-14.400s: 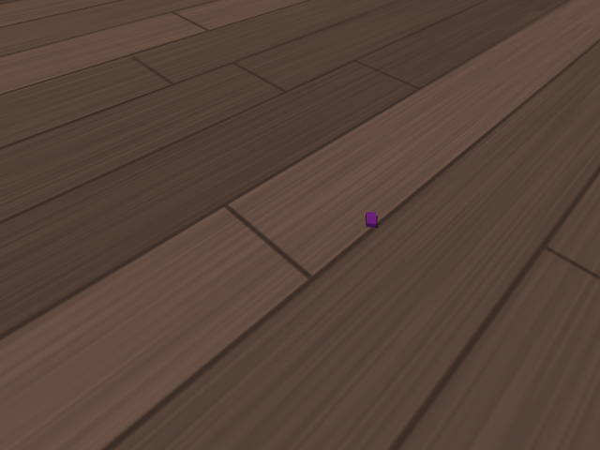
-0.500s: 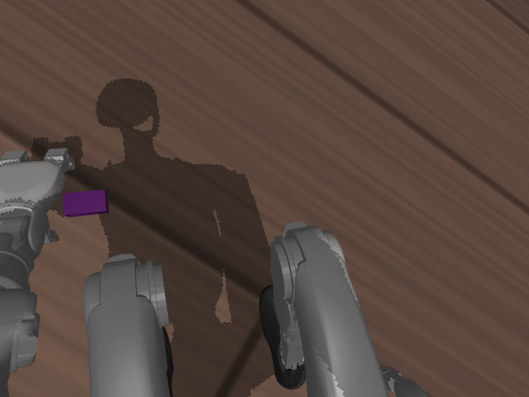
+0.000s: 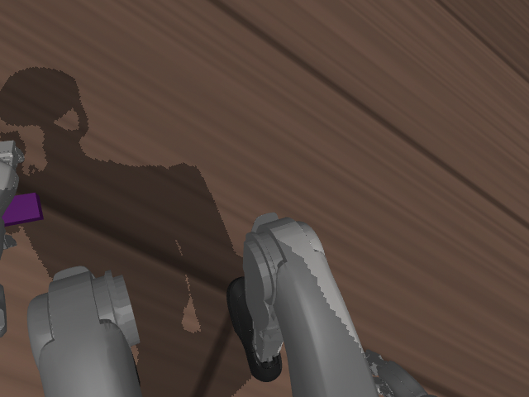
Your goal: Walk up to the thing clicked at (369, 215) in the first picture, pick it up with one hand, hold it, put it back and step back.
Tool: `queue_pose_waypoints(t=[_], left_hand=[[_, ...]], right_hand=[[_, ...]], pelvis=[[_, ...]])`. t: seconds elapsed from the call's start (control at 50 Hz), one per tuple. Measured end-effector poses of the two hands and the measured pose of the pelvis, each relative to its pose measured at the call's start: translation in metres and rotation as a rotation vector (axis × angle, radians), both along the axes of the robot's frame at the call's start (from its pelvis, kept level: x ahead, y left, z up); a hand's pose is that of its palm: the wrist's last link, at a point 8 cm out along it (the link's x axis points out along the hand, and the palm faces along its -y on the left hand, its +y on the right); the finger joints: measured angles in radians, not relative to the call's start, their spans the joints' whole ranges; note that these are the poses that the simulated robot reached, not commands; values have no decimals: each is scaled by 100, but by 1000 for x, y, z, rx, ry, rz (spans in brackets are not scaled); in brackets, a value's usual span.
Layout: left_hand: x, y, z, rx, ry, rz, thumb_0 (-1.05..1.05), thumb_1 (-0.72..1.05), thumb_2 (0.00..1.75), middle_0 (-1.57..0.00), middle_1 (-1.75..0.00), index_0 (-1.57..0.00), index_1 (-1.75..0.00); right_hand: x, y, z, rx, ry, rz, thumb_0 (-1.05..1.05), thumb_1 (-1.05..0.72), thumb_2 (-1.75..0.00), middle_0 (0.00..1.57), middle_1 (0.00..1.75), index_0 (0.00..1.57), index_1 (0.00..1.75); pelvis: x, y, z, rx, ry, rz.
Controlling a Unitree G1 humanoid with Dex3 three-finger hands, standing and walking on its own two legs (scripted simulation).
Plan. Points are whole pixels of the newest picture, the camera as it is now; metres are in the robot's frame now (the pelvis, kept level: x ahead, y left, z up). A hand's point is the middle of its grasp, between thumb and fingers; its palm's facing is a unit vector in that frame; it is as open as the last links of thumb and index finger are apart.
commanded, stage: rest palm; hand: left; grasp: from above
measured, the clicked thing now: (13, 210) +0.44 +0.25 -0.29
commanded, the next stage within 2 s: close in 1.32 s
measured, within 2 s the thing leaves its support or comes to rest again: neither
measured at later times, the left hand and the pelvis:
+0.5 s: hand (8, 211) +0.43 +0.25 -0.24, palm faces -0.44 -0.08 -0.89, open 13.1 cm; pelvis +0.00 +0.01 -0.01, yaw -3 degrees
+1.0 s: hand (9, 215) +0.43 +0.25 -0.26, palm faces -0.47 -0.09 -0.88, open 13.7 cm; pelvis +0.00 +0.01 +0.00, yaw -4 degrees
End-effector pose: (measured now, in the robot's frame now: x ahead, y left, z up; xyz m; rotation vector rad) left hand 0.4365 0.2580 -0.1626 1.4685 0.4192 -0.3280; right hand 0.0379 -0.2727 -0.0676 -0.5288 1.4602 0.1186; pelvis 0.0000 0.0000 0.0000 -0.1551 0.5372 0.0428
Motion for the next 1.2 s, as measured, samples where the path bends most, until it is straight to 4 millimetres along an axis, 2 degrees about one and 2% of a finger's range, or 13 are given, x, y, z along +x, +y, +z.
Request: queue_pose_waypoints(t=[0.12, 0.22, 0.42, 0.62, 0.92, 1.2], left_hand=[[2, 4, -14, -6, 18, 23, 0, -40, 89, -10, -99, -14, -95], [0, 4, -20, -22, 22, 15, 0, -40, 90, -9, -102, -13, -97], [-2, -3, -21, -33, -9, -41, 0, -36, 94, -12, -104, -16, -99], [0, -10, -24, -16, -37, -36, 0, -36, 91, -13, -101, -17, -97], [-2, 2, -41, -21, 17, 0, 0, -42, 91, -11, -100, -14, -97], [5, -18, -37, -12, -50, -58, 0, -43, 98, -12, -102, -13, -101]], right_hand=[[-19, 10, -5, 40, 64, -13, 0, -90, -89, 20, 30, 20, 30], [-24, 17, -6, 63, 85, -9, 0, -90, -89, 20, 30, 21, 30], [-11, 19, 1, 62, 42, 68, 0, -90, -89, 21, 30, 21, 30], [5, 15, 13, 54, -16, 139, 0, -90, -89, 20, 30, 20, 30], [-6, 26, 19, 89, 44, 138, 0, -91, -90, 20, 30, 20, 30], [-1, 26, 22, 107, 6, 160, 0, -91, -90, 20, 30, 20, 30]], pelvis=[[3, 1, -5, -10, -10, -9], [5, 2, -6, -18, -18, -14], [2, 6, -7, -42, -47, -25], [-3, 10, -7, -60, -67, -29], [-1, 12, -4, -78, -60, -28], [-4, 11, -2, -83, -77, -38]])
